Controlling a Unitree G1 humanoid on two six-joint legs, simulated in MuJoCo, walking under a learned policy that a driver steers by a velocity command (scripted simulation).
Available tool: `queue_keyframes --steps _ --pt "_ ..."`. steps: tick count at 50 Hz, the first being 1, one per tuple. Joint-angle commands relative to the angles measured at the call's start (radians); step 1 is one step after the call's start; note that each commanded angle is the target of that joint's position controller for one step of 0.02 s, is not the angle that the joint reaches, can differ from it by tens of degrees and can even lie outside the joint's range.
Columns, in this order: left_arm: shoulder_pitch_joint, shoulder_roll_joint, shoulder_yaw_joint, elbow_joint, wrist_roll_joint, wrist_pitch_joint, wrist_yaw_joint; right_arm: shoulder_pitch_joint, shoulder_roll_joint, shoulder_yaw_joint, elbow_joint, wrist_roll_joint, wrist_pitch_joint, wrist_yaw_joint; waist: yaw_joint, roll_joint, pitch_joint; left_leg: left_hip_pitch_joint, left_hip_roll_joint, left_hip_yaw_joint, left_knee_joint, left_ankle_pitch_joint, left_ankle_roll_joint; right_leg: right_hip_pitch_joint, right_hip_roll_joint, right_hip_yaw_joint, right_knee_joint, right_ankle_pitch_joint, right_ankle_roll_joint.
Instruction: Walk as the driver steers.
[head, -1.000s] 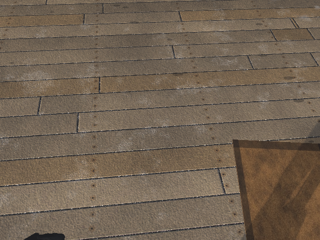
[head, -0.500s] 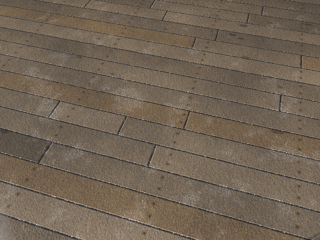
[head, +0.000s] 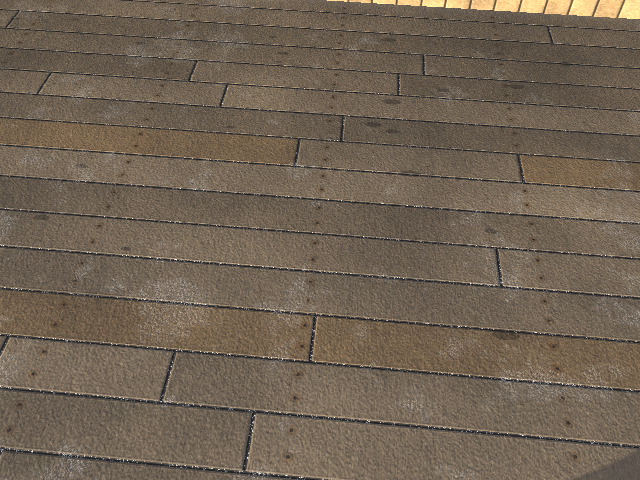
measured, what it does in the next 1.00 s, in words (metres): walks ahead, turning right: right foot, then left foot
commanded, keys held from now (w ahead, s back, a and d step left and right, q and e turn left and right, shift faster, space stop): w+e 0.50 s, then w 0.50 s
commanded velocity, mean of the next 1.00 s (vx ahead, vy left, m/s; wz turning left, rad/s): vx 0.50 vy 0.00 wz -0.38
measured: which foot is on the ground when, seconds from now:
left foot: down 0.00-0.24, up 0.26-0.66, down 0.68-1.00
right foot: up 0.00-0.20, down 0.22-0.70, up 0.72-1.00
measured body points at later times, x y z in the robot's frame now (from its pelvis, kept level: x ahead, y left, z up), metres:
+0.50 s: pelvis +0.28 -0.06 +0.00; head +0.31 -0.09 +0.45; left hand +0.43 +0.19 -0.11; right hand +0.39 -0.37 -0.09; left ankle +0.45 +0.10 -0.68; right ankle +0.25 -0.14 -0.75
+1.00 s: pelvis +0.56 -0.08 +0.00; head +0.58 -0.08 +0.45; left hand +0.83 +0.07 -0.10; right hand +0.46 -0.34 -0.12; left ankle +0.56 +0.01 -0.75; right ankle +0.60 -0.29 -0.69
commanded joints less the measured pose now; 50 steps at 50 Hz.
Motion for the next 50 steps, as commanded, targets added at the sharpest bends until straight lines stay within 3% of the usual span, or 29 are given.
queue_keyframes --steps 1,6,8,9,10,11,12,13,14,15,16,17,19,20,21,25,30,32,34,35,36,37,38,39,40,42,44,47,50 --pt "-0.075 0.016 -0.006 -0.077 0.004 -0.011 -0.018 -0.053 -0.152 -0.035 -0.055 0.007 -0.017 -0.014 -0.003 0.08 0.059 -0.07 0.278 -0.046 -0.136 0.283 0.121 0.047 -0.005 -0.036 -0.135 0.123 -0.013" --pt "-0.187 0.025 -0.008 -0.155 0.003 -0.01 -0.05 0.01 -0.179 -0.048 -0.009 0.03 0.023 -0.021 -0.028 0.079 0.087 0.135 0.328 0.004 -0.041 0.45 0.095 -0.018 0.025 -0.1 -0.251 -0.007 -0.066" --pt "-0.154 0.052 0.006 -0.169 0.002 -0.006 -0.058 -0.007 -0.206 -0.055 -0.012 0.033 0.04 -0.03 0.011 0.115 0.034 0.173 0.33 0.031 0.081 0.784 0.073 0.078 0.082 -0.161 -0.25 -0.114 -0.103" --pt "-0.089 0.076 0.02 -0.163 0.001 -0.002 -0.057 -0.016 -0.22 -0.058 -0.016 0.034 0.049 -0.036 0.052 0.137 -0.015 0.172 0.326 0.041 0.193 0.939 0.059 0.174 0.121 -0.188 -0.242 -0.165 -0.126" --pt "0.04 0.118 0.046 -0.134 -0.002 0.0 -0.051 -0.032 -0.225 -0.057 -0.022 0.035 0.058 -0.041 0.128 0.13 -0.086 0.126 0.298 0.064 0.372 0.99 0.035 0.35 0.165 -0.201 -0.28 -0.154 -0.157" --pt "0.207 0.186 0.08 -0.096 -0.002 0.006 -0.034 -0.035 -0.215 -0.05 -0.033 0.032 0.054 -0.047 0.212 0.08 -0.174 -0.062 0.259 0.069 0.63 0.807 -0.007 0.645 0.143 -0.106 -0.334 -0.107 -0.204" --pt "0.225 0.311 0.11 -0.114 -0.012 0.013 -0.014 0.032 -0.082 -0.006 -0.091 0.0 0.025 -0.032 0.145 -0.217 -0.281 -0.564 0.051 0.056 1.098 0.01 -0.099 1.065 -0.148 0.446 -0.388 -0.16 -0.418" --pt "0.227 0.26 0.083 -0.136 -0.002 0.002 -0.017 0.024 -0.112 -0.001 -0.094 0.019 -0.024 -0.012 0.154 -0.11 -0.443 -0.704 -0.012 -0.228 1.224 -0.359 -0.082 1.16 -0.255 0.783 -0.555 -0.258 -0.484" --pt "0.217 0.189 0.064 -0.128 0.011 -0.007 -0.018 -0.106 -0.17 -0.018 -0.125 0.064 -0.047 0.002 0.187 -0.043 -0.322 -0.772 0.049 -0.267 1.217 -0.298 -0.052 1.084 -0.207 0.611 -0.566 -0.242 -0.407" --pt "0.162 0.165 0.057 -0.125 0.007 -0.017 -0.021 -0.134 -0.151 -0.011 -0.142 0.063 -0.056 0.001 0.138 0.021 -0.181 -0.773 0.097 -0.256 1.098 -0.218 -0.039 0.92 -0.159 0.464 -0.567 -0.155 -0.359" --pt "0.102 0.121 0.044 -0.133 0.002 -0.02 -0.017 -0.148 -0.148 -0.015 -0.131 0.031 -0.053 -0.01 0.101 0.063 -0.123 -0.722 0.137 -0.245 0.997 -0.173 -0.041 0.793 -0.117 0.364 -0.578 -0.072 -0.322" --pt "0.066 0.114 0.038 -0.148 0.01 -0.022 -0.013 -0.134 -0.155 -0.021 -0.13 0.016 -0.045 -0.013 0.067 0.019 -0.075 -0.647 0.151 -0.241 0.947 -0.147 -0.052 0.672 -0.09 0.309 -0.587 0.069 -0.322" --pt "0.031 0.114 0.04 -0.167 0.014 -0.022 -0.005 -0.096 -0.142 -0.023 -0.124 0.008 -0.022 -0.01 0.029 0.01 -0.071 -0.569 0.156 -0.235 0.868 -0.113 -0.081 0.559 -0.06 0.272 -0.63 0.097 -0.324" --pt "0.036 0.103 0.038 -0.164 0.009 -0.024 0.0 -0.109 -0.121 -0.021 -0.121 0.0 -0.008 -0.014 0.029 0.045 -0.065 -0.565 0.153 -0.219 0.846 -0.069 -0.086 0.535 -0.027 0.228 -0.646 0.1 -0.299" --pt "0.046 0.15 0.048 -0.162 0.013 -0.025 0.005 -0.107 -0.104 -0.014 -0.134 0.006 0.0 -0.015 0.019 -0.018 -0.058 -0.56 0.145 -0.212 0.782 -0.049 -0.108 0.49 -0.05 0.221 -0.65 0.144 -0.324" --pt "0.091 0.155 0.053 -0.148 0.001 -0.013 0.024 -0.28 -0.076 0.004 -0.173 0.01 -0.007 -0.008 0.091 -0.026 -0.015 -0.491 0.094 -0.2 0.449 0.208 -0.134 0.412 0.024 0.154 -0.637 -0.01 -0.251" --pt "0.166 0.136 0.044 -0.105 -0.001 -0.01 0.025 -0.333 -0.113 -0.005 -0.187 0.026 -0.027 0.018 0.121 -0.054 -0.019 -0.438 0.08 -0.226 0.296 0.278 -0.094 0.518 -0.048 0.235 -0.569 -0.128 -0.22" --pt "0.154 0.142 0.046 -0.099 0.006 -0.007 0.025 -0.293 -0.135 -0.015 -0.182 0.027 -0.034 0.021 0.089 -0.075 -0.009 -0.408 0.082 -0.222 0.274 0.199 -0.058 0.559 -0.077 0.27 -0.519 -0.104 -0.203" --pt "0.146 0.106 0.034 -0.101 0.012 -0.005 0.022 -0.156 -0.167 -0.035 -0.144 0.016 -0.04 0.013 0.018 -0.062 -0.064 -0.215 0.072 -0.193 0.232 0.154 -0.008 0.547 -0.017 0.241 -0.367 0.025 -0.165" --pt "0.162 0.057 0.013 -0.114 0.023 -0.005 0.02 -0.022 -0.213 -0.047 -0.131 0.003 -0.043 0.008 -0.034 0.041 -0.191 0.0 0.21 -0.342 0.232 0.128 0.052 0.462 0.05 0.167 -0.101 -0.067 -0.128" --pt "0.319 -0.012 -0.007 -0.123 -0.002 -0.02 0.019 0.077 -0.315 -0.074 -0.088 0.0 -0.032 0.014 0.018 0.361 -0.299 0.319 0.417 -0.798 0.136 -0.067 0.233 0.11 0.208 0.046 0.258 -0.467 -0.049" --pt "0.289 0.076 0.005 -0.109 -0.017 -0.026 0.022 0.104 -0.229 -0.057 -0.075 0.03 -0.029 0.024 -0.02 0.305 -0.263 0.323 0.443 -0.978 0.036 -0.37 0.244 -0.056 0.169 0.101 0.389 -0.558 -0.044" --pt "0.163 0.14 0.023 -0.127 -0.019 -0.027 0.023 0.048 -0.164 -0.038 -0.086 0.032 -0.027 0.022 -0.041 0.19 -0.126 0.212 0.403 -0.84 0.024 -0.379 0.196 -0.101 0.123 0.104 0.42 -0.471 -0.054" --pt "0.086 0.13 0.02 -0.146 -0.004 -0.027 0.025 -0.01 -0.143 -0.026 -0.097 0.018 -0.02 0.021 -0.026 0.114 -0.067 0.104 0.354 -0.706 0.019 -0.268 0.164 -0.077 0.082 0.06 0.393 -0.398 -0.057" --pt "0.054 0.115 0.019 -0.159 0.011 -0.03 0.022 -0.041 -0.126 -0.018 -0.095 0.013 -0.016 0.02 -0.009 0.114 -0.021 0.02 0.322 -0.628 0.002 -0.158 0.169 -0.063 0.053 0.047 0.333 -0.343 -0.053" --pt "0.062 0.088 0.019 -0.154 0.014 -0.031 0.014 -0.051 -0.101 -0.008 -0.089 0.008 -0.019 0.017 0.019 0.15 -0.018 -0.053 0.263 -0.51 -0.026 0.023 0.153 0.027 0.017 0.026 0.239 -0.288 -0.047" --pt "0.067 0.055 0.011 -0.157 0.012 -0.027 0.014 -0.04 -0.124 -0.012 -0.074 0.018 -0.021 0.012 0.03 0.159 -0.021 -0.083 0.266 -0.471 -0.06 0.077 0.179 0.035 0.006 0.004 0.164 -0.27 -0.03" --pt "-0.02 0.03 0.0 -0.18 0.02 -0.028 0.011 -0.016 -0.154 -0.019 -0.053 0.027 -0.015 0.004 0.011 0.116 -0.002 -0.067 0.253 -0.379 -0.086 0.197 0.176 0.007 0.004 -0.021 -0.015 -0.151 -0.009" --pt "-0.097 0.01 -0.01 -0.193 0.013 -0.035 0.002 0.011 -0.178 -0.023 -0.032 0.031 -0.006 -0.001 -0.015 0.127 0.013 -0.086 0.237 -0.306 -0.094 0.232 0.161 0.063 0.015 -0.039 -0.18 0.005 -0.001"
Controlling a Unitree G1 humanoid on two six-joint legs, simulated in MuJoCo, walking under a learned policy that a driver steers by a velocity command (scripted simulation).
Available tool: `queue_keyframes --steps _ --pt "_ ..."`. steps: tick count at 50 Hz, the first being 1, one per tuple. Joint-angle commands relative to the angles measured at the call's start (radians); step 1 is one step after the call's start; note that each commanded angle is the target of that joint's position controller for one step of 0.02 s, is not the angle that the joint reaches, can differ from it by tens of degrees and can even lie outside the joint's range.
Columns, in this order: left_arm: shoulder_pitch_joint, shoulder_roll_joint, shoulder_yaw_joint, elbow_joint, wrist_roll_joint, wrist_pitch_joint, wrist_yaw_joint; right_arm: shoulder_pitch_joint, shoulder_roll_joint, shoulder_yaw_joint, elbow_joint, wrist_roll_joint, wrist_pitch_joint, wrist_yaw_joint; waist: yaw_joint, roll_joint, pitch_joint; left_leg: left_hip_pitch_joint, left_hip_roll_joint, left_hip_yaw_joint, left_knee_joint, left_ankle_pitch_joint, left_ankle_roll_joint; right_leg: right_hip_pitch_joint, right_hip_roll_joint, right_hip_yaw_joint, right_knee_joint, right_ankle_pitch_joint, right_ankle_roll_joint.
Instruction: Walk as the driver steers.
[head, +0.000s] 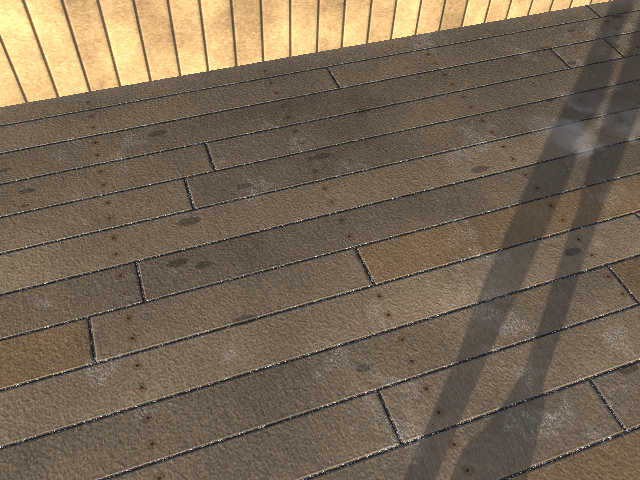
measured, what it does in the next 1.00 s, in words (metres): walks ahead, turning left: right foot, then left foot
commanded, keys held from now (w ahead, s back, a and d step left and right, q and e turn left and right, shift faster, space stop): w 0.16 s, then w+q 0.68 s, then q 0.16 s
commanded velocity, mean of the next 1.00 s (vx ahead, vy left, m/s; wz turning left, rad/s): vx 0.48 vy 0.00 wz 0.35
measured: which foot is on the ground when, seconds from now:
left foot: down 0.00-0.24, up 0.26-0.72, down 0.74-1.00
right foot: up 0.00-0.20, down 0.22-0.76, up 0.78-1.00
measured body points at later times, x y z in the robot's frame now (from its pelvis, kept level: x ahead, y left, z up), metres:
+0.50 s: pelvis +0.28 -0.05 +0.00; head +0.30 -0.06 +0.45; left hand +0.30 +0.23 -0.12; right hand +0.44 -0.32 -0.12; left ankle +0.37 +0.13 -0.67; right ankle +0.25 -0.15 -0.75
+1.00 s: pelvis +0.53 +0.05 +0.00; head +0.57 +0.09 +0.44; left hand +0.60 +0.38 -0.10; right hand +0.72 -0.18 -0.11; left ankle +0.51 +0.12 -0.75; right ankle +0.70 -0.08 -0.68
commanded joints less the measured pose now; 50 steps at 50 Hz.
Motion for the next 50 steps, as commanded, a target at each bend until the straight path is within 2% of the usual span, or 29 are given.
queue_keyframes --steps 1,4,7,9,10,11,12,13,14,15,16,17,19,21,27,32,34,35,36,37,38,39,40,41,42,43,44,46,50 --pt "-0.096 0.028 -0.001 -0.081 -0.005 -0.02 -0.011 -0.034 -0.184 -0.041 -0.054 0.01 -0.009 -0.009 0.006 0.116 0.026 -0.013 0.235 -0.134 -0.119 0.211 0.149 0.018 0.011 -0.025 -0.156 0.147 0.012" --pt "-0.187 0.032 0.0 -0.108 -0.013 -0.027 -0.024 0.035 -0.181 -0.038 -0.016 0.015 0.003 -0.01 -0.026 0.114 0.044 0.04 0.257 -0.135 -0.099 0.218 0.137 0.032 0.033 -0.038 -0.232 0.181 0.0" --pt "-0.218 0.044 0.003 -0.128 -0.015 -0.035 -0.039 0.05 -0.202 -0.044 0.005 0.017 0.021 -0.015 -0.01 0.13 0.051 0.125 0.301 -0.15 -0.049 0.289 0.119 0.042 0.047 -0.037 -0.288 0.099 -0.036" --pt "-0.143 0.084 0.021 -0.111 -0.008 -0.039 -0.039 0.032 -0.213 -0.047 0.008 0.019 0.029 -0.02 0.05 0.136 0.003 0.144 0.289 -0.134 0.059 0.526 0.097 0.185 0.083 -0.065 -0.327 0.047 -0.07" --pt "-0.009 0.12 0.043 -0.073 -0.003 -0.04 -0.031 0.02 -0.208 -0.043 0.005 0.02 0.033 -0.021 0.123 0.124 -0.08 0.098 0.248 -0.107 0.205 0.628 0.074 0.389 0.098 -0.077 -0.356 0.074 -0.099" --pt "0.178 0.18 0.064 -0.035 0.011 -0.038 -0.019 -0.005 -0.175 -0.027 -0.021 0.005 0.029 -0.022 0.206 0.081 -0.221 -0.078 0.2 -0.079 0.446 0.479 0.04 0.696 -0.021 0.035 -0.3 0.112 -0.153" --pt "0.276 0.278 0.087 -0.015 0.022 -0.029 -0.013 0.108 -0.056 0.011 -0.047 -0.002 0.011 -0.018 0.182 -0.163 -0.382 -0.484 0.043 -0.015 0.839 -0.062 -0.034 1.088 -0.294 0.455 -0.331 -0.008 -0.298" --pt "0.298 0.195 0.067 -0.008 0.011 -0.022 -0.012 0.095 -0.114 -0.001 -0.027 0.016 -0.006 -0.014 0.205 -0.18 -0.424 -0.599 0.034 -0.142 0.979 -0.396 -0.033 1.065 -0.336 0.645 -0.445 -0.146 -0.323" --pt "0.231 0.147 0.048 -0.005 0.005 -0.021 -0.009 0.005 -0.188 -0.027 -0.05 0.041 -0.011 -0.01 0.197 -0.113 -0.241 -0.671 0.086 -0.145 1.028 -0.335 -0.026 0.924 -0.297 0.49 -0.475 -0.185 -0.269" --pt "0.162 0.118 0.038 -0.007 0.004 -0.021 -0.008 -0.051 -0.182 -0.028 -0.063 0.041 -0.009 -0.012 0.167 -0.07 -0.146 -0.657 0.131 -0.118 0.993 -0.246 -0.027 0.781 -0.252 0.363 -0.509 -0.155 -0.235" --pt "0.103 0.077 0.025 -0.003 0.006 -0.025 -0.013 -0.089 -0.167 -0.031 -0.063 0.026 0.001 -0.016 0.14 -0.027 -0.061 -0.626 0.154 -0.108 0.939 -0.185 -0.028 0.654 -0.197 0.262 -0.559 -0.109 -0.203" --pt "0.067 0.073 0.024 0.001 0.013 -0.035 -0.015 -0.056 -0.146 -0.034 -0.061 0.023 0.014 -0.018 0.097 -0.085 -0.041 -0.563 0.181 -0.118 0.907 -0.131 -0.037 0.565 -0.186 0.199 -0.597 -0.056 -0.201" --pt "0.032 0.066 0.029 0.019 0.016 -0.052 -0.018 -0.024 -0.1 -0.028 -0.048 0.023 0.039 -0.018 0.064 -0.069 -0.017 -0.501 0.193 -0.115 0.885 -0.09 -0.055 0.47 -0.171 0.108 -0.655 0.025 -0.209" --pt "0.024 0.088 0.037 0.04 0.023 -0.063 -0.013 -0.052 -0.087 -0.03 -0.066 0.022 0.054 -0.023 0.052 -0.046 0.013 -0.538 0.198 -0.127 0.843 -0.026 -0.066 0.444 -0.179 0.034 -0.683 0.095 -0.216" --pt "0.077 0.135 0.05 0.09 0.015 -0.053 0.01 -0.237 -0.056 -0.016 -0.127 0.013 0.04 0.012 0.113 0.006 0.052 -0.533 0.173 -0.051 0.496 0.261 -0.052 0.512 -0.144 -0.166 -0.695 0.187 -0.174" --pt "0.147 0.17 0.065 0.136 -0.01 -0.017 0.016 -0.358 -0.07 -0.017 -0.205 0.013 0.045 0.039 0.144 0.01 0.087 -0.592 0.149 0.0 0.371 0.163 -0.002 0.707 -0.201 -0.212 -0.622 0.293 -0.148" --pt "0.133 0.196 0.072 0.135 -0.016 0.0 0.021 -0.335 -0.095 -0.03 -0.221 0.012 0.049 0.046 0.111 -0.018 0.047 -0.512 0.096 0.056 0.362 0.058 0.033 0.752 -0.205 -0.241 -0.51 0.584 -0.126" --pt "0.125 0.21 0.076 0.132 -0.019 0.008 0.025 -0.28 -0.118 -0.044 -0.216 0.013 0.053 0.046 0.074 -0.038 0.002 -0.425 0.057 0.087 0.369 0.004 0.055 0.757 -0.199 -0.254 -0.407 0.748 -0.113" --pt "0.109 0.215 0.075 0.127 -0.021 0.018 0.029 -0.157 -0.156 -0.067 -0.189 0.016 0.055 0.042 0.001 -0.032 -0.065 -0.262 0.01 0.108 0.335 0.006 0.085 0.721 -0.174 -0.277 -0.233 0.826 -0.091" --pt "0.11 0.198 0.066 0.119 -0.016 0.018 0.034 0.013 -0.221 -0.103 -0.146 0.019 0.06 0.026 -0.083 0.008 -0.154 0.02 -0.001 0.056 0.284 0.055 0.127 0.563 -0.132 -0.291 0.015 0.697 -0.05" --pt "0.18 0.083 0.029 0.068 0.021 0.0 0.026 0.068 -0.344 -0.133 -0.134 0.024 0.065 0.006 -0.028 0.249 -0.236 0.38 0.249 -0.414 0.246 -0.037 0.277 0.124 0.008 -0.281 0.396 0.009 0.019" --pt "0.168 0.062 0.009 0.052 0.011 -0.042 0.012 0.057 -0.329 -0.116 -0.173 0.018 0.048 0.013 -0.013 0.25 -0.39 0.519 0.392 -0.864 0.068 -0.153 0.398 -0.075 0.146 -0.034 0.581 -0.496 0.027" --pt "0.048 0.143 0.03 0.026 -0.031 -0.068 -0.002 0.041 -0.245 -0.091 -0.169 0.01 0.034 0.019 -0.055 0.154 -0.301 0.476 0.366 -0.745 0.029 -0.145 0.329 -0.178 0.083 0.046 0.603 -0.426 0.001" --pt "0.01 0.138 0.026 0.012 -0.037 -0.083 -0.005 -0.003 -0.217 -0.082 -0.169 0.011 0.025 0.018 -0.028 0.119 -0.188 0.342 0.328 -0.605 0.031 -0.081 0.287 -0.188 0.04 0.035 0.531 -0.337 -0.02" --pt "0.009 0.129 0.028 0.021 -0.012 -0.089 0.003 -0.068 -0.193 -0.075 -0.179 0.014 0.023 0.016 0.017 0.052 -0.123 0.205 0.286 -0.503 0.033 0.032 0.256 -0.136 0.002 0.032 0.436 -0.273 -0.018" --pt "0.013 0.141 0.037 0.026 0.007 -0.08 0.011 -0.131 -0.166 -0.064 -0.201 0.002 0.024 0.012 0.057 0.055 -0.074 0.072 0.262 -0.436 0.011 0.189 0.245 -0.06 -0.017 0.029 0.376 -0.233 -0.007" --pt "0.029 0.147 0.041 0.028 0.012 -0.065 0.011 -0.164 -0.164 -0.062 -0.218 -0.011 0.024 0.007 0.085 0.083 -0.062 -0.016 0.248 -0.401 0.005 0.349 0.249 0.011 -0.021 0.031 0.356 -0.228 0.008" --pt "0.058 0.119 0.038 0.031 0.022 -0.04 0.015 -0.174 -0.177 -0.067 -0.222 -0.008 0.025 -0.004 0.109 0.073 -0.061 -0.105 0.213 -0.295 0.02 0.597 0.241 0.068 -0.004 0.004 0.274 -0.21 0.044" --pt "-0.04 0.067 0.017 0.001 0.023 -0.022 0.019 -0.14 -0.209 -0.08 -0.205 0.01 0.052 -0.034 0.081 0.116 -0.084 -0.181 0.126 -0.198 0.069 0.628 0.168 0.146 0.075 -0.025 -0.015 0.019 0.077"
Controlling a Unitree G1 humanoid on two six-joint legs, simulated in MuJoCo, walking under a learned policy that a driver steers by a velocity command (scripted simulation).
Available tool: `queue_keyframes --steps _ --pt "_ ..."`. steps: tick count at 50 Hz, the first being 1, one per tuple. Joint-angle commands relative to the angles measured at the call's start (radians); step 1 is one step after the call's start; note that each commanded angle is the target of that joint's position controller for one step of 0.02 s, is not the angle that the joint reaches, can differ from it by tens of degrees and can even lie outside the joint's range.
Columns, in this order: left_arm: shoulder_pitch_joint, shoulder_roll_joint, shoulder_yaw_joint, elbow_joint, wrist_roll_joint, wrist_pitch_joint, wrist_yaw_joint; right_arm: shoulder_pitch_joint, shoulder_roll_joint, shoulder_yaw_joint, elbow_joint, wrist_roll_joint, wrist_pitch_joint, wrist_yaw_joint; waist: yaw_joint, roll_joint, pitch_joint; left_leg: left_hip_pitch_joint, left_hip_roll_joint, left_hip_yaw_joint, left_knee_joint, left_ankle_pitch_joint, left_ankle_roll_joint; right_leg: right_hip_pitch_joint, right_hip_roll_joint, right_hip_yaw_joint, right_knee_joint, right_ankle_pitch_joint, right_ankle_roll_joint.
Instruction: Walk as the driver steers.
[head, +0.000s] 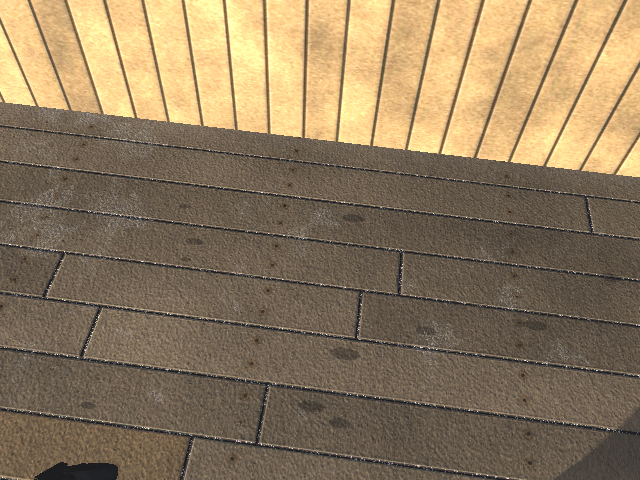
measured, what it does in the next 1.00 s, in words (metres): walks ahead, turning left: right foot, then left foot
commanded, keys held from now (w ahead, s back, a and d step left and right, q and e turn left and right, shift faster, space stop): q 0.38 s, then no key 0.36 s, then w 0.26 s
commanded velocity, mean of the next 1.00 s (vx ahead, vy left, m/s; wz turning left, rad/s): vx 0.11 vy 0.00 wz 0.35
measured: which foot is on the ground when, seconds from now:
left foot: down 0.00-0.20, up 0.22-0.58, down 0.60-0.98, up 1.00-1.00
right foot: up 0.00-0.16, down 0.18-0.62, up 0.64-0.94, down 0.96-1.00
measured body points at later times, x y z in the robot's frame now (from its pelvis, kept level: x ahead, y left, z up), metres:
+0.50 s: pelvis +0.13 -0.04 -0.01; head +0.18 -0.03 +0.44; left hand +0.19 +0.26 -0.11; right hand +0.35 -0.27 -0.11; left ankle +0.10 +0.10 -0.70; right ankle +0.23 -0.13 -0.75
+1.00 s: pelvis +0.17 -0.01 -0.01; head +0.18 -0.02 +0.44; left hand +0.17 +0.29 -0.12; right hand +0.37 -0.22 -0.13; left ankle +0.10 +0.09 -0.74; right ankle +0.18 -0.12 -0.75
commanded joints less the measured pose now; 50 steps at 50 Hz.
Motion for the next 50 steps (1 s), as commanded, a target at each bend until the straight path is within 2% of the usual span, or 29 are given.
queue_keyframes --steps 1,5,8,9,10,11,12,13,14,15,17,20,24,27,29,30,31,32,33,34,37,38,41,43,46,47,48,49,50 --pt "0.018 0.04 0.005 -0.044 -0.003 0.007 -0.002 -0.04 -0.182 -0.052 -0.074 0.011 0.007 -0.027 0.032 0.114 -0.151 -0.042 0.168 -0.106 -0.037 0.567 0.126 0.179 0.085 -0.056 -0.185 0.191 0.021" --pt "-0.048 0.076 0.015 -0.069 -0.012 0.011 -0.016 -0.016 -0.169 -0.05 -0.066 0.012 0.033 -0.04 0.012 0.137 -0.157 0.025 0.192 -0.227 0.033 0.382 0.092 0.209 0.118 -0.007 -0.34 0.22 0.011" --pt "0.019 0.108 0.032 -0.057 -0.005 -0.005 -0.018 -0.073 -0.147 -0.044 -0.09 0.011 0.037 -0.046 0.065 0.158 -0.152 0.061 0.179 -0.318 0.15 0.283 0.058 0.286 0.104 0.009 -0.463 0.229 -0.031" --pt "0.059 0.128 0.037 -0.053 0.007 -0.012 -0.013 -0.076 -0.115 -0.034 -0.103 0.008 0.034 -0.045 0.081 0.124 -0.187 0.034 0.125 -0.295 0.253 0.201 0.022 0.404 0.039 0.033 -0.52 0.374 -0.067" --pt "0.104 0.177 0.043 -0.059 0.023 -0.009 -0.001 -0.038 -0.058 -0.016 -0.118 -0.012 0.031 -0.044 0.071 -0.041 -0.279 -0.09 0.031 -0.183 0.495 -0.147 -0.029 0.616 -0.16 0.201 -0.488 0.711 -0.138" --pt "0.124 0.193 0.046 -0.045 0.037 0.012 0.001 0.141 -0.062 -0.013 -0.12 0.007 0.036 -0.04 -0.016 -0.292 -0.37 -0.301 -0.058 -0.11 0.71 -0.592 -0.078 0.795 -0.384 0.525 -0.499 0.767 -0.346" --pt "0.08 0.134 0.037 -0.066 0.003 0.024 -0.002 0.179 -0.167 -0.036 -0.08 0.009 0.044 -0.038 -0.01 -0.194 -0.34 -0.356 0.029 -0.11 0.832 -0.53 -0.117 0.733 -0.38 0.557 -0.526 0.544 -0.366" --pt "0.055 0.078 0.021 -0.084 0.0 0.034 0.001 0.077 -0.216 -0.053 -0.078 0.015 0.061 -0.041 0.029 -0.111 -0.253 -0.378 0.061 -0.077 0.888 -0.452 -0.141 0.66 -0.298 0.394 -0.526 0.423 -0.315" --pt "0.026 0.068 0.015 -0.086 0.006 0.047 0.003 0.034 -0.207 -0.057 -0.08 0.015 0.079 -0.047 0.026 -0.059 -0.212 -0.375 0.081 -0.054 0.888 -0.39 -0.153 0.581 -0.238 0.298 -0.55 0.307 -0.279" --pt "-0.003 0.07 0.013 -0.087 0.002 0.056 0.007 0.003 -0.202 -0.058 -0.095 0.011 0.092 -0.052 0.027 -0.07 -0.165 -0.374 0.102 -0.041 0.879 -0.343 -0.161 0.51 -0.211 0.241 -0.577 0.229 -0.274" --pt "-0.015 0.091 0.018 -0.078 0.012 0.067 0.016 0.001 -0.141 -0.044 -0.107 0.016 0.1 -0.046 0.021 -0.114 -0.122 -0.305 0.107 0.017 0.811 -0.28 -0.165 0.408 -0.147 0.113 -0.628 0.203 -0.266" --pt "0.015 0.099 0.024 -0.059 0.008 0.072 0.023 -0.04 -0.105 -0.031 -0.131 0.008 0.091 -0.044 0.048 -0.117 -0.159 -0.286 0.129 0.039 0.682 -0.263 -0.165 0.468 -0.174 0.063 -0.633 0.284 -0.303" --pt "0.003 0.131 0.033 -0.044 -0.005 0.081 0.01 -0.064 -0.091 -0.017 -0.137 -0.002 0.083 -0.03 0.056 -0.119 -0.189 -0.156 0.137 0.064 0.48 -0.23 -0.139 0.459 -0.194 0.023 -0.629 0.291 -0.313" --pt "0.014 0.145 0.033 -0.02 -0.022 0.088 -0.002 -0.059 -0.099 -0.016 -0.125 -0.003 0.083 -0.018 0.052 -0.124 -0.173 -0.078 0.118 0.091 0.31 -0.184 -0.111 0.461 -0.197 0.023 -0.606 0.227 -0.299" --pt "0.012 0.133 0.025 0.001 -0.038 0.093 -0.005 -0.009 -0.093 -0.016 -0.094 -0.008 0.079 -0.008 0.016 -0.114 -0.165 0.058 0.092 0.121 0.086 -0.048 -0.068 0.41 -0.171 -0.004 -0.548 0.192 -0.248" --pt "0.062 0.104 0.015 0.028 -0.041 0.09 -0.009 -0.008 -0.116 -0.019 -0.097 -0.015 0.079 -0.009 0.018 -0.077 -0.158 0.146 0.122 0.065 -0.004 0.034 -0.034 0.345 -0.139 -0.032 -0.508 0.116 -0.177" --pt "0.085 0.032 -0.008 0.02 -0.007 0.083 -0.02 -0.005 -0.184 -0.028 -0.111 -0.025 0.081 -0.02 0.055 0.137 -0.191 0.24 0.324 -0.184 -0.059 0.197 0.031 0.241 -0.045 -0.136 -0.312 -0.075 -0.079" --pt "0.057 0.026 -0.009 -0.004 0.003 0.078 -0.015 -0.085 -0.204 -0.025 -0.124 -0.04 0.076 -0.017 0.065 0.282 -0.142 0.084 0.449 -0.299 -0.084 0.159 0.173 0.189 0.042 -0.149 -0.264 -0.287 -0.029" --pt "0.001 0.092 0.007 -0.003 0.002 0.083 -0.006 -0.116 -0.155 -0.015 -0.135 -0.05 0.058 -0.014 0.024 0.215 -0.111 0.023 0.412 -0.274 -0.107 0.083 0.189 0.216 0.022 -0.09 -0.15 -0.298 -0.014" --pt "0.013 0.103 0.017 0.008 -0.009 0.088 -0.005 -0.137 -0.126 -0.004 -0.119 -0.054 0.04 -0.013 0.041 0.211 -0.101 0.02 0.377 -0.226 -0.105 0.092 0.163 0.206 0.024 -0.072 -0.101 -0.278 -0.012" --pt "0.078 0.088 0.022 0.056 -0.005 0.103 0.004 -0.178 -0.104 0.006 -0.092 -0.029 0.015 -0.014 0.065 0.18 -0.105 0.045 0.317 -0.13 -0.043 0.329 0.119 0.231 0.014 -0.051 -0.058 -0.217 0.016" --pt "0.096 0.069 0.014 0.067 -0.007 0.101 -0.001 -0.156 -0.091 0.008 -0.075 -0.023 0.016 -0.014 0.061 0.163 -0.135 0.068 0.299 -0.112 -0.048 0.274 0.115 0.257 0.018 -0.068 -0.093 -0.194 0.02" --pt "0.016 0.074 0.007 0.05 -0.03 0.085 -0.012 -0.076 -0.154 -0.014 -0.036 -0.004 0.032 -0.016 -0.009 0.179 -0.081 0.117 0.308 -0.205 -0.129 -0.207 0.137 0.198 0.049 -0.118 -0.172 -0.196 -0.005" --pt "-0.003 0.086 0.008 0.041 -0.04 0.068 -0.016 -0.061 -0.163 -0.019 -0.023 0.001 0.031 -0.019 -0.017 0.182 -0.035 0.128 0.337 -0.272 -0.164 -0.342 0.148 0.174 0.047 -0.112 -0.239 -0.227 -0.041" --pt "0.085 0.07 0.006 0.091 -0.037 0.037 -0.024 -0.104 -0.158 -0.02 -0.016 0.016 0.025 -0.02 0.042 0.146 -0.036 0.048 0.313 -0.233 -0.146 -0.305 0.125 0.362 0.067 -0.142 -0.45 -0.076 -0.103" --pt "0.145 0.069 0.008 0.122 -0.03 0.029 -0.026 -0.124 -0.145 -0.017 -0.017 0.017 0.023 -0.018 0.075 0.134 -0.054 -0.011 0.284 -0.199 -0.114 -0.271 0.104 0.483 0.075 -0.144 -0.513 -0.002 -0.121" --pt "0.227 0.083 0.013 0.152 -0.029 0.026 -0.023 -0.151 -0.101 -0.005 -0.025 0.008 0.016 -0.015 0.109 0.104 -0.088 -0.1 0.242 -0.148 -0.032 -0.238 0.068 0.626 0.033 -0.087 -0.523 0.002 -0.141" --pt "0.316 0.144 0.025 0.175 -0.029 0.023 -0.016 -0.205 -0.026 0.014 -0.055 -0.005 0.003 -0.009 0.139 -0.05 -0.108 -0.261 0.138 -0.008 0.196 -0.229 0.0 0.752 -0.109 0.113 -0.587 -0.097 -0.197" --pt "0.334 0.235 0.05 0.181 -0.03 0.022 -0.021 -0.229 -0.036 0.012 -0.096 0.0 -0.016 -0.012 0.138 -0.247 -0.066 -0.427 0.055 0.115 0.365 -0.321 -0.044 0.762 -0.272 0.389 -0.694 -0.245 -0.314"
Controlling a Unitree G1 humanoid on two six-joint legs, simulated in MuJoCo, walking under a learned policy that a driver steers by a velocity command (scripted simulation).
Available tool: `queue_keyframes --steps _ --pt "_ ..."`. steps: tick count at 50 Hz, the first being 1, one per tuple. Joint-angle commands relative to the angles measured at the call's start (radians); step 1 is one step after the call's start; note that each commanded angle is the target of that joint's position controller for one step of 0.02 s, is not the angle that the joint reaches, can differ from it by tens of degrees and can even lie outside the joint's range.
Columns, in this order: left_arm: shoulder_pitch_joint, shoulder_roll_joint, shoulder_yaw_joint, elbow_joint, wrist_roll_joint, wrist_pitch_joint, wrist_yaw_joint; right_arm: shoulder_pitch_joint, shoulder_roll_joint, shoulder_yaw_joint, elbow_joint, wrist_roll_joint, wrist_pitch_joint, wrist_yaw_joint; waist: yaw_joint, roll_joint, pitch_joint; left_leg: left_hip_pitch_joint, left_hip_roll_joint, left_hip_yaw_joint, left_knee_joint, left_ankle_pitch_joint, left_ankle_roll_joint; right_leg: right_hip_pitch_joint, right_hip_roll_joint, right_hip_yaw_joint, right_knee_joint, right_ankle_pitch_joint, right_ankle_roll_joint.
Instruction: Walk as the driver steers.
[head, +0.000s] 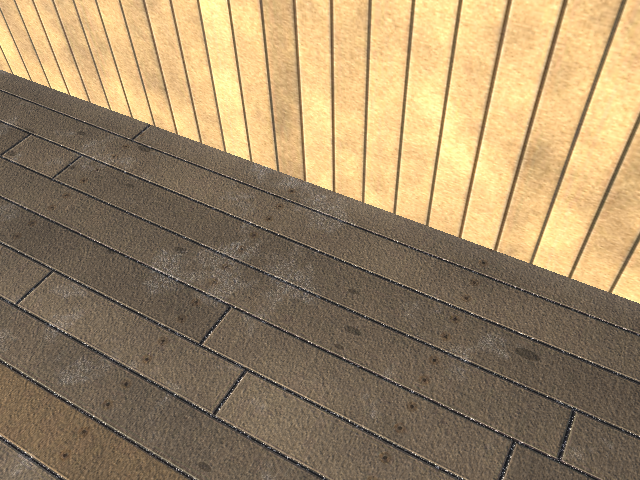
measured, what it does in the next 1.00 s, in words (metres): walks ahead, turning right: left foot, then right foot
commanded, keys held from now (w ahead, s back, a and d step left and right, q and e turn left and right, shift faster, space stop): w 0.22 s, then w+e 0.56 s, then no key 0.22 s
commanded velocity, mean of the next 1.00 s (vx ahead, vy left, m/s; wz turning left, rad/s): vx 0.42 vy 0.00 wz -0.27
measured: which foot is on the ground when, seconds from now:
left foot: up 0.00-0.38, down 0.40-0.94, up 0.96-1.00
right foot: down 0.00-0.40, up 0.42-0.92, down 0.94-1.00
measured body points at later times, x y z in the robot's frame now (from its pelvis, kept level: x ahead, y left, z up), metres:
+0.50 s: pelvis +0.22 +0.06 -0.01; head +0.25 +0.07 +0.44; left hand +0.25 +0.34 -0.15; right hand +0.38 -0.21 -0.09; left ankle +0.30 +0.16 -0.74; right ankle +0.06 -0.08 -0.65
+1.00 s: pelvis +0.45 -0.02 -0.02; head +0.50 -0.05 +0.43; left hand +0.73 +0.15 -0.10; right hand +0.40 -0.31 -0.15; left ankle +0.34 +0.16 -0.66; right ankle +0.53 -0.14 -0.74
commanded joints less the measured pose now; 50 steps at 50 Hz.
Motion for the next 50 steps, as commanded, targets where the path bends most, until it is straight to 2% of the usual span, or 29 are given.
queue_keyframes --steps 1,2,3,6,7,8,10,13,16,18,19,20,21,22,23,24,25,26,27,31,36,39,41,44,46,47,48,49,50 --pt "0.197 0.201 0.05 0.012 0.008 -0.024 0.006 -0.198 -0.121 -0.03 -0.148 0.011 -0.059 0.0 0.121 -0.227 0.085 -0.559 0.017 -0.006 0.374 -0.239 -0.003 0.31 -0.404 0.616 -0.32 -0.241 -0.274" --pt "0.173 0.156 0.037 0.004 0.011 -0.034 0.011 -0.164 -0.132 -0.038 -0.134 0.026 -0.069 0.007 0.094 -0.176 0.109 -0.623 0.052 -0.044 0.457 -0.178 0.006 0.327 -0.375 0.569 -0.319 -0.265 -0.25" --pt "0.15 0.146 0.033 -0.006 0.007 -0.039 0.012 -0.136 -0.122 -0.038 -0.116 0.025 -0.074 0.012 0.076 -0.16 0.105 -0.659 0.075 -0.038 0.484 -0.103 0.012 0.35 -0.337 0.508 -0.323 -0.25 -0.218" --pt "0.17 0.1 0.016 -0.006 0.008 -0.035 0.008 -0.175 -0.091 -0.034 -0.12 -0.001 -0.087 0.031 0.084 -0.117 0.1 -0.625 0.111 -0.003 0.435 0.065 0.001 0.309 -0.26 0.306 -0.33 0.124 -0.157" --pt "0.151 0.129 0.021 -0.007 0.011 -0.031 0.008 -0.187 -0.058 -0.025 -0.133 0.005 -0.087 0.037 0.07 -0.148 0.096 -0.591 0.103 0.022 0.365 0.118 -0.017 0.272 -0.251 0.281 -0.346 0.151 -0.167" --pt "0.153 0.104 0.014 -0.009 0.013 -0.028 0.009 -0.202 -0.06 -0.026 -0.131 -0.001 -0.081 0.035 0.077 -0.114 0.084 -0.569 0.098 0.034 0.353 0.17 -0.025 0.263 -0.217 0.235 -0.358 0.202 -0.155" --pt "0.137 0.145 0.022 -0.015 0.01 -0.026 0.015 -0.236 -0.026 -0.007 -0.144 0.007 -0.081 0.044 0.079 -0.134 0.108 -0.451 0.088 0.055 0.198 0.254 -0.042 0.152 -0.195 0.154 -0.369 0.266 -0.15" --pt "0.206 0.169 0.029 0.007 -0.002 -0.023 0.019 -0.307 -0.038 -0.006 -0.173 0.01 -0.087 0.052 0.098 -0.122 0.135 -0.341 0.056 0.061 0.06 0.339 -0.042 0.101 -0.216 0.16 -0.379 0.244 -0.147" --pt "0.202 0.183 0.039 0.013 -0.016 -0.019 0.023 -0.282 -0.084 -0.019 -0.177 0.015 -0.093 0.054 0.052 -0.13 0.134 -0.29 0.052 0.018 -0.015 0.322 -0.013 0.159 -0.264 0.192 -0.337 0.299 -0.128" --pt "0.179 0.195 0.046 0.01 -0.015 -0.013 0.024 -0.164 -0.13 -0.043 -0.149 0.011 -0.096 0.045 -0.03 -0.138 0.058 -0.107 0.019 0.037 -0.042 0.281 0.019 0.163 -0.249 0.171 -0.192 0.539 -0.097" --pt "0.181 0.174 0.039 0.007 -0.007 -0.009 0.024 -0.008 -0.168 -0.066 -0.102 0.012 -0.093 0.033 -0.105 -0.124 -0.044 0.11 0.005 0.053 -0.044 0.263 0.042 0.106 -0.195 0.134 -0.006 0.616 -0.068" --pt "0.185 0.112 0.016 -0.019 0.018 -0.008 0.024 0.176 -0.228 -0.086 -0.071 -0.001 -0.087 0.018 -0.176 -0.035 -0.203 0.411 0.173 -0.12 -0.013 0.179 0.092 -0.085 -0.135 0.104 0.299 0.389 -0.027" --pt "0.328 -0.04 -0.022 -0.041 0.002 -0.022 0.023 0.211 -0.309 -0.092 -0.056 -0.024 -0.083 0.023 -0.083 0.287 -0.365 0.643 0.424 -0.604 -0.183 -0.134 0.23 -0.386 0.037 0.097 0.651 -0.249 0.024" --pt "0.288 0.079 0.006 -0.028 -0.032 -0.033 0.019 0.177 -0.209 -0.067 -0.063 -0.019 -0.087 0.027 -0.104 0.243 -0.312 0.543 0.42 -0.727 -0.317 -0.309 0.224 -0.472 -0.001 0.196 0.795 -0.269 0.018" --pt "0.199 0.138 0.027 -0.058 -0.047 -0.035 0.02 0.097 -0.153 -0.048 -0.066 -0.008 -0.093 0.026 -0.091 0.187 -0.15 0.422 0.398 -0.564 -0.321 -0.283 0.181 -0.539 -0.047 0.173 0.832 -0.189 0.005" --pt "0.151 0.131 0.028 -0.065 -0.036 -0.035 0.024 0.036 -0.125 -0.04 -0.064 -0.006 -0.097 0.025 -0.065 0.114 -0.076 0.299 0.362 -0.428 -0.329 -0.134 0.159 -0.515 -0.093 0.154 0.808 -0.104 -0.002" --pt "0.12 0.121 0.034 -0.056 -0.012 -0.031 0.028 0.005 -0.088 -0.032 -0.055 -0.015 -0.102 0.03 -0.051 0.058 -0.022 0.19 0.297 -0.281 -0.329 0.064 0.121 -0.455 -0.122 0.167 0.747 -0.053 -0.01" --pt "0.161 0.091 0.035 -0.062 -0.018 -0.019 0.025 -0.03 -0.092 -0.033 -0.045 -0.026 -0.108 0.029 -0.001 0.125 -0.029 0.135 0.295 -0.235 -0.367 0.077 0.132 -0.411 -0.144 0.171 0.726 -0.002 -0.003" --pt "0.161 0.08 0.035 -0.057 -0.021 -0.004 0.025 -0.054 -0.07 -0.032 -0.039 -0.024 -0.116 0.029 0.007 0.1 -0.012 0.092 0.275 -0.196 -0.406 0.092 0.137 -0.381 -0.156 0.167 0.716 0.013 -0.003" --pt "0.094 0.05 0.036 -0.104 -0.012 0.032 0.023 -0.061 -0.104 -0.045 -0.003 -0.024 -0.134 0.018 0.026 0.036 0.062 0.056 0.297 -0.062 -0.469 0.192 0.17 -0.466 -0.164 0.179 0.619 0.099 0.023" --pt "-0.037 0.041 0.026 -0.149 -0.006 0.016 -0.007 -0.024 -0.143 -0.055 0.022 -0.022 -0.119 0.002 -0.018 0.003 0.099 0.112 0.268 0.115 -0.478 0.294 0.15 -0.488 -0.143 0.118 0.356 0.324 0.032" --pt "-0.145 0.025 0.014 -0.198 -0.005 0.012 -0.028 0.034 -0.165 -0.061 0.043 -0.012 -0.102 -0.002 -0.064 -0.024 0.13 0.195 0.286 0.176 -0.461 0.338 0.143 -0.507 -0.13 0.063 0.234 0.337 0.015" --pt "-0.194 0.021 0.01 -0.231 0.002 0.009 -0.037 0.057 -0.172 -0.063 0.061 -0.003 -0.083 -0.001 -0.074 -0.021 0.15 0.234 0.291 0.2 -0.402 0.495 0.134 -0.488 -0.107 0.035 0.161 0.293 0.0" --pt "-0.146 0.071 0.032 -0.255 0.01 0.005 -0.041 0.059 -0.211 -0.069 0.076 0.015 -0.057 -0.01 -0.02 0.065 0.063 0.31 0.293 0.214 -0.207 0.967 0.093 -0.339 -0.015 -0.031 0.114 0.161 -0.039" --pt "0.091 0.166 0.079 -0.199 0.012 0.006 -0.023 0.017 -0.201 -0.058 0.063 0.018 -0.049 -0.018 0.119 0.051 -0.09 0.247 0.214 0.25 0.123 0.964 0.028 0.002 0.042 -0.029 -0.033 0.343 -0.09" --pt "0.181 0.242 0.094 -0.178 0.024 0.016 0.001 0.052 -0.132 -0.03 0.042 -0.026 -0.063 -0.017 0.126 -0.111 -0.207 -0.014 0.161 0.239 0.392 0.458 -0.017 0.318 -0.127 0.179 0.058 0.714 -0.143" --pt "0.118 0.298 0.086 -0.208 0.052 0.018 0.014 0.127 -0.038 0.01 0.01 -0.027 -0.081 -0.003 0.034 -0.32 -0.369 -0.338 -0.019 0.135 0.752 -0.329 -0.087 0.569 -0.443 0.684 -0.009 0.926 -0.392" --pt "0.142 0.213 0.066 -0.215 0.04 0.022 0.012 0.09 -0.143 -0.011 0.053 0.007 -0.087 0.011 0.109 -0.128 -0.473 -0.321 0.018 -0.067 0.82 -0.346 -0.087 0.553 -0.431 0.636 -0.044 0.97 -0.398" --pt "0.102 0.181 0.056 -0.198 0.027 0.02 0.009 0.012 -0.157 -0.015 0.027 0.04 -0.085 0.019 0.099 -0.129 -0.339 -0.41 0.061 -0.053 0.793 -0.3 -0.07 0.477 -0.375 0.475 -0.054 0.881 -0.356"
